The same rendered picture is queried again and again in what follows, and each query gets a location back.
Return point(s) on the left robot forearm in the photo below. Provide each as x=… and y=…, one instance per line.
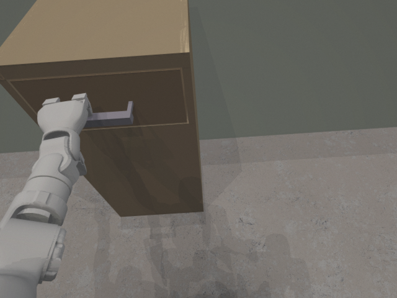
x=46, y=192

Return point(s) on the cabinet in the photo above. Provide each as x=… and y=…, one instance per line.
x=138, y=170

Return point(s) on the robot left hand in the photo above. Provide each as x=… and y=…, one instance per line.
x=69, y=114

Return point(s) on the robot left upper arm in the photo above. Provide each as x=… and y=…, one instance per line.
x=30, y=252

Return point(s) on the drawer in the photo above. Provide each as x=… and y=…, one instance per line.
x=158, y=95

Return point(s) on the handle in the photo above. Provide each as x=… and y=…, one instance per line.
x=111, y=118

